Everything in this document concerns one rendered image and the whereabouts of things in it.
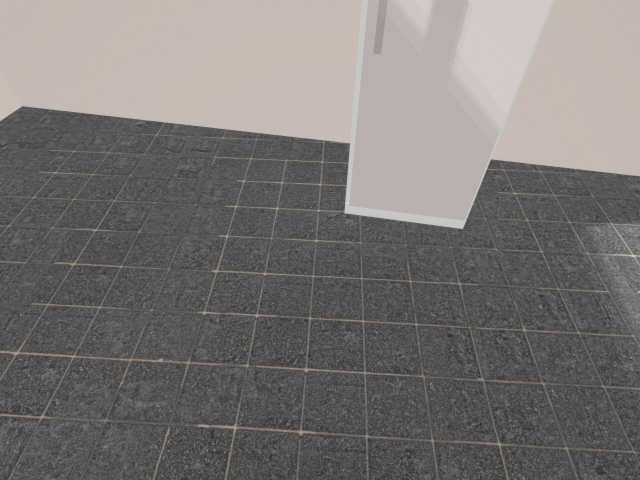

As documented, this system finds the fridge door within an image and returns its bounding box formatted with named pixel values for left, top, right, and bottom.
left=349, top=0, right=552, bottom=221

